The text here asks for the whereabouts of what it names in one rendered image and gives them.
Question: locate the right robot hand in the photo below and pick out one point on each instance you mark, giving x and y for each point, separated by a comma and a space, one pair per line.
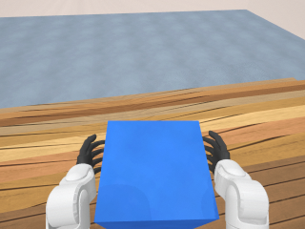
219, 150

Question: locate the right robot forearm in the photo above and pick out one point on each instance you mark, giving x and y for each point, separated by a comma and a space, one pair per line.
246, 200

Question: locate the left robot forearm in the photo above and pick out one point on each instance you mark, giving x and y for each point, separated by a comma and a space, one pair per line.
68, 205

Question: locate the carton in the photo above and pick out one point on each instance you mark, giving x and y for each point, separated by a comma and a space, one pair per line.
154, 175

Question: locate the left robot hand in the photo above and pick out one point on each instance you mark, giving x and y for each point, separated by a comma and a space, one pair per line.
86, 154

